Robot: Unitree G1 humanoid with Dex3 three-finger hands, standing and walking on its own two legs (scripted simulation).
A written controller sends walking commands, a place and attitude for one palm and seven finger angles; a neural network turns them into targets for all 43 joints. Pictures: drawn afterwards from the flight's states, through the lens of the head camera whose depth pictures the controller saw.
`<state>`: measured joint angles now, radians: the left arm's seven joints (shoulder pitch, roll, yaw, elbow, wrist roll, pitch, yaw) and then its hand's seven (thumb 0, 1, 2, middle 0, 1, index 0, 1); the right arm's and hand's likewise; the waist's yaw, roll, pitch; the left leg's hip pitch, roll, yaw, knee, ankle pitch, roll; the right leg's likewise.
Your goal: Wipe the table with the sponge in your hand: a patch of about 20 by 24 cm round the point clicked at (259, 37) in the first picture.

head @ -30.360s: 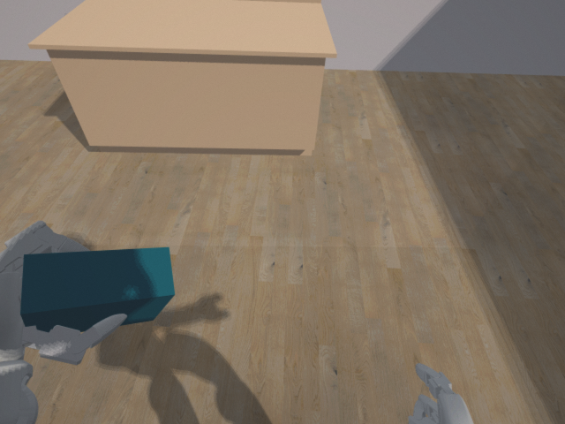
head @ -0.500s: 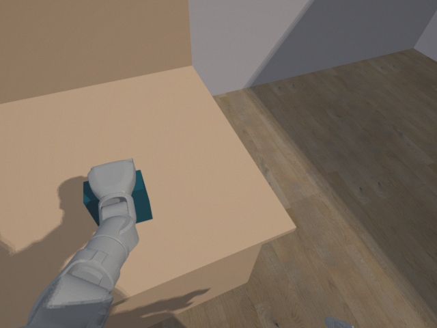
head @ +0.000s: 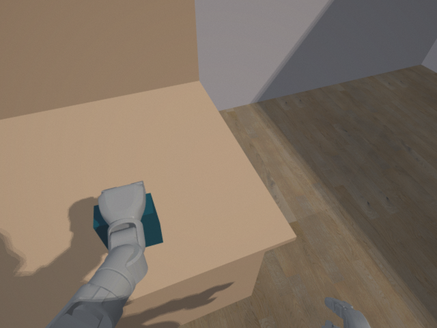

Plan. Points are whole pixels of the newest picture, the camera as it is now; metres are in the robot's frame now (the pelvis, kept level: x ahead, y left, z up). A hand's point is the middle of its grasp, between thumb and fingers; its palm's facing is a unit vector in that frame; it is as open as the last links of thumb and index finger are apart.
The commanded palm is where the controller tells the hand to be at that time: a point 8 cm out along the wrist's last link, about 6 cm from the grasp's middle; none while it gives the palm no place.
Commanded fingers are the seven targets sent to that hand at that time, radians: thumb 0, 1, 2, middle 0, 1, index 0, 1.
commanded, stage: wipe back along the middle lane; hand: left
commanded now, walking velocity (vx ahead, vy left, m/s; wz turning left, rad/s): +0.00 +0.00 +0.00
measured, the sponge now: (133, 230) +0.33 +0.22 -0.06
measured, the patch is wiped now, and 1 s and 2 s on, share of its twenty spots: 0.85 0.85 0.85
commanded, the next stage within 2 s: slide across to the third lane in 1.20 s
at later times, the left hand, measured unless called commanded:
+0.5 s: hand (134, 233) +0.30 +0.20 -0.02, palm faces -0.06 -0.04 -1.00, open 9.4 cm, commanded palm +0.26 +0.18 +0.01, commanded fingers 0.00 0.10 1.30 -1.20 -1.60 -1.20 -1.60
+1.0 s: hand (135, 235) +0.30 +0.20 -0.02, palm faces -0.06 -0.03 -1.00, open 9.4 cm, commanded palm +0.25 +0.18 +0.01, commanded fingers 0.00 0.10 1.30 -1.20 -1.60 -1.20 -1.60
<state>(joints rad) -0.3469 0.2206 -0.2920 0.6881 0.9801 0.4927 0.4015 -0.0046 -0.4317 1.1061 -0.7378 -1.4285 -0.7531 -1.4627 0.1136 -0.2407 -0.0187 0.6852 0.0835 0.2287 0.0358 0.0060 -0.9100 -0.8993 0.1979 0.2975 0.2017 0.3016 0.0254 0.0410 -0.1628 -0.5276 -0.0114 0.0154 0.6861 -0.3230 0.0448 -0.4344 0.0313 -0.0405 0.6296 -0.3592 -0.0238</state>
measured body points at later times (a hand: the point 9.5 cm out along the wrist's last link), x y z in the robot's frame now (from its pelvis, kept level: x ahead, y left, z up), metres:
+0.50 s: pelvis -0.01 -0.02 +0.00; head -0.01 -0.03 +0.45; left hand +0.30 +0.20 +0.04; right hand +0.18 -0.25 -0.11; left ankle +0.01 +0.09 -0.72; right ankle -0.03 -0.11 -0.72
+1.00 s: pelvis -0.02 -0.02 +0.00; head -0.01 -0.04 +0.45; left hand +0.30 +0.20 +0.04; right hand +0.15 -0.26 -0.11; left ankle +0.01 +0.09 -0.72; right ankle -0.03 -0.11 -0.72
